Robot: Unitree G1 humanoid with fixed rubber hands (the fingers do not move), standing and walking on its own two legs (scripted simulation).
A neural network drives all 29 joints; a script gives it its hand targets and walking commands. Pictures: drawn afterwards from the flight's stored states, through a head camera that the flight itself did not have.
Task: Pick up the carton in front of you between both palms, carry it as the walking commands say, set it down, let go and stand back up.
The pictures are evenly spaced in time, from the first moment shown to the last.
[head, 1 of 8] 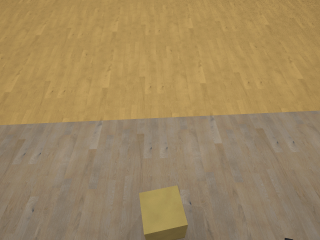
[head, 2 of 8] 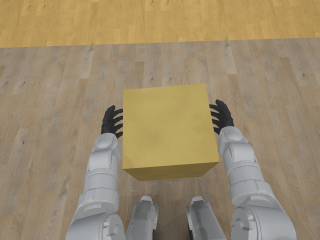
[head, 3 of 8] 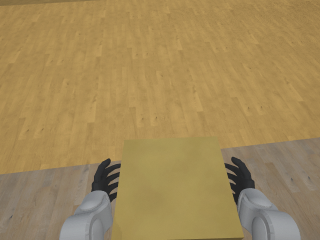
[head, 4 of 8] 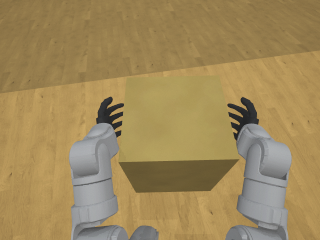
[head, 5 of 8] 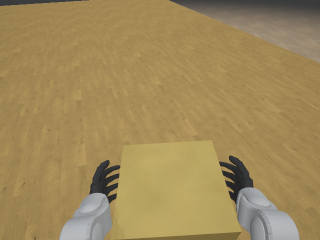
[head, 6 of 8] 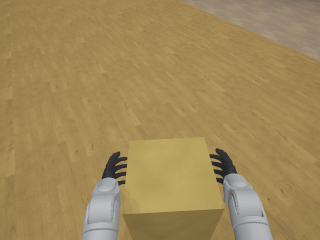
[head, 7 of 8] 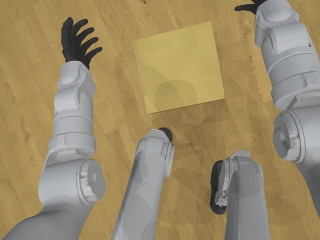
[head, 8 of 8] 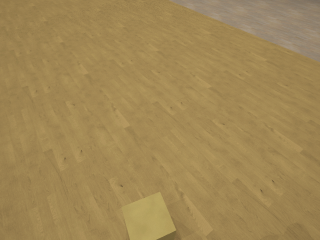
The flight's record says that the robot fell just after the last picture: no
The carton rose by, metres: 1.22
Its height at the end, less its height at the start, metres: +0.50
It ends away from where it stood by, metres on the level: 6.33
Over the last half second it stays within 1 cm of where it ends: yes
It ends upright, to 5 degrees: yes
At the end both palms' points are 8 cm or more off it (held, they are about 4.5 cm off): yes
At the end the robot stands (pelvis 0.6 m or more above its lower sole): yes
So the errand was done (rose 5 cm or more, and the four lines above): yes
